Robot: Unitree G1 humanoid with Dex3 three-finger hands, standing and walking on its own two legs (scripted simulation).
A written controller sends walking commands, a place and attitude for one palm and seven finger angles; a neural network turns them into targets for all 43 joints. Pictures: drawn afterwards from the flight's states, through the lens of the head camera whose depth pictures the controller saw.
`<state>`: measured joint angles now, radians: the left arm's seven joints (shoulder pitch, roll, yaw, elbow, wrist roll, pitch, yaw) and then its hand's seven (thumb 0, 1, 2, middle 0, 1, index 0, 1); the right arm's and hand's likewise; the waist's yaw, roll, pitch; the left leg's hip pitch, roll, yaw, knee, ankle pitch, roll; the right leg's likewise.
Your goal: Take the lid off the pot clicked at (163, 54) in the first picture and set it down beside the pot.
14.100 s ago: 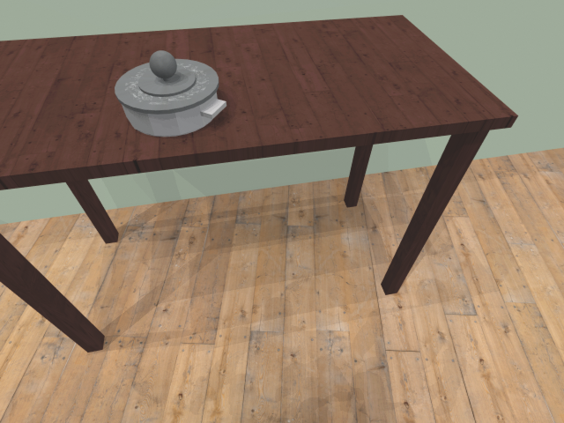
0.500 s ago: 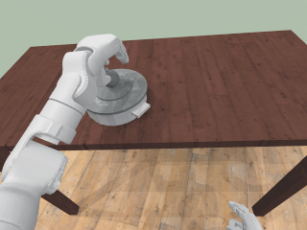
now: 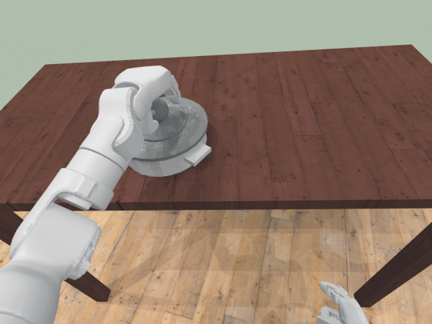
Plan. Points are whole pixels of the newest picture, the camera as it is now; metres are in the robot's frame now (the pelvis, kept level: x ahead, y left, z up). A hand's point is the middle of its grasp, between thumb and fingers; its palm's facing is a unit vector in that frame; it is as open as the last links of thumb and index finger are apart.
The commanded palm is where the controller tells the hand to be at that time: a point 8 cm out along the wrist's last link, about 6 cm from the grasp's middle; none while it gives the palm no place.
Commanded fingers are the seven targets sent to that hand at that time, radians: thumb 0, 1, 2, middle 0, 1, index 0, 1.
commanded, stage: lower the open fingers around the knob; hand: left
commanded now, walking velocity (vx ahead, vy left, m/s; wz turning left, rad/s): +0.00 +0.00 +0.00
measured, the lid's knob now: (156, 110) +0.48 +0.13 +0.17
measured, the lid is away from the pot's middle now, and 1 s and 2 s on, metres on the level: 0.00 0.00 0.00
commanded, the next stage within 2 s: close the fingers and squeeze the knob in 0.30 s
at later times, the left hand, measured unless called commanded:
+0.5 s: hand (155, 112) +0.45 +0.12 +0.18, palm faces -0.25 -0.06 -0.97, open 10.0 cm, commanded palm +0.42 +0.13 +0.24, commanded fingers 0.00 -0.21 1.31 -0.84 -0.08 -0.84 -0.08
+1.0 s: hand (150, 114) +0.44 +0.12 +0.18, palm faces -0.24 -0.06 -0.97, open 8.5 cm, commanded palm +0.42 +0.14 +0.24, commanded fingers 0.00 0.12 1.12 -0.73 -0.79 -0.73 -0.79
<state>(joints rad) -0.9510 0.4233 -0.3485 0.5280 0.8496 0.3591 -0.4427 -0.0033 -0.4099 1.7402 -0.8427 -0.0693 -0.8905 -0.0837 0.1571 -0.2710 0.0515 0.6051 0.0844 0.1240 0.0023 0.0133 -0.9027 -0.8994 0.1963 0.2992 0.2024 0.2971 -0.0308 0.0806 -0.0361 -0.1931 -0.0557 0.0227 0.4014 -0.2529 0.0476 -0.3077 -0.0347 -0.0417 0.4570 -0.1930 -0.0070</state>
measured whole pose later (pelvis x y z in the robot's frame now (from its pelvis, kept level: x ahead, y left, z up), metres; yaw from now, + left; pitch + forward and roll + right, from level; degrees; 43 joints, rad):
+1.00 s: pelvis +0.00 +0.01 +0.00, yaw +0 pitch +2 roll +1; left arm -0.95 0.42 -0.34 0.57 0.84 0.34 -0.45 0.00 -0.01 1.21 -0.73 -0.60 -0.74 -0.60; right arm 0.17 -0.27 0.05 0.62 0.08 0.10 0.00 0.01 -0.90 -0.90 0.20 0.30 0.20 0.30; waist -0.04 0.08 -0.04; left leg -0.18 -0.06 0.03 0.39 -0.25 0.05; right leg -0.30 -0.04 -0.04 0.44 -0.19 0.00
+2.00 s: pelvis +0.01 +0.00 +0.00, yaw +0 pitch +2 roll +0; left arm -0.91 0.43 -0.33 0.51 0.84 0.35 -0.45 -0.01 0.18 0.94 -0.67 -0.83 -0.69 -0.83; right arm 0.17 -0.27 0.04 0.61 0.07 0.10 0.00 0.01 -0.90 -0.90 0.20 0.30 0.20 0.30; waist -0.04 0.08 -0.04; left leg -0.17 -0.06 0.02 0.38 -0.25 0.05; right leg -0.28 -0.03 -0.04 0.43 -0.19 0.00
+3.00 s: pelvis -0.01 +0.00 +0.00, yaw -1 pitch +1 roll +1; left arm -1.07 0.49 -0.31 0.54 0.83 0.36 -0.52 0.00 0.17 0.93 -0.69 -0.83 -0.71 -0.83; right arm 0.17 -0.28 0.05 0.63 0.08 0.08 -0.02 0.01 -0.90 -0.90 0.20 0.30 0.20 0.30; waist -0.03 0.08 -0.03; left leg -0.15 -0.05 0.03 0.36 -0.23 0.05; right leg -0.27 -0.03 -0.03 0.42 -0.17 -0.01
